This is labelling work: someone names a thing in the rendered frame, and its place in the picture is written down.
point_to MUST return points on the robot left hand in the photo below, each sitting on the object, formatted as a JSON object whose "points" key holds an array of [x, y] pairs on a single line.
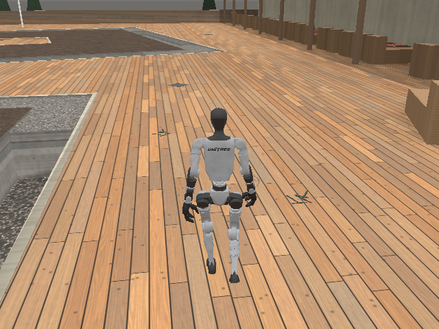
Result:
{"points": [[185, 211]]}

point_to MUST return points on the left robot forearm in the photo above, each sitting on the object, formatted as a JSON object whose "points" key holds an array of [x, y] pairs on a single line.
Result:
{"points": [[190, 187]]}

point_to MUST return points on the right robot foot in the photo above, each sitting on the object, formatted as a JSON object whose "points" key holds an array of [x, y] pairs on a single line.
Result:
{"points": [[234, 278]]}

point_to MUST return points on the right robot upper arm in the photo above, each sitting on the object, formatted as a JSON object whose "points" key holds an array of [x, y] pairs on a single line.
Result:
{"points": [[243, 155]]}

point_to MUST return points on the robot torso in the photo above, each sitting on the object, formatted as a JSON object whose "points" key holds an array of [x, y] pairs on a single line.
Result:
{"points": [[219, 159]]}

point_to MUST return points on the left robot upper arm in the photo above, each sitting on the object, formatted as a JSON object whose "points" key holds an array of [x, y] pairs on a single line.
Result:
{"points": [[197, 145]]}

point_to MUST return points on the robot right hand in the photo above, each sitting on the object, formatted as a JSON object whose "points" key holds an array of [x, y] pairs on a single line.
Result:
{"points": [[248, 196]]}

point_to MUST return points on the right robot forearm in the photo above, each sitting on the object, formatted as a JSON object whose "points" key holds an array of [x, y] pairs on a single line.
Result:
{"points": [[249, 182]]}

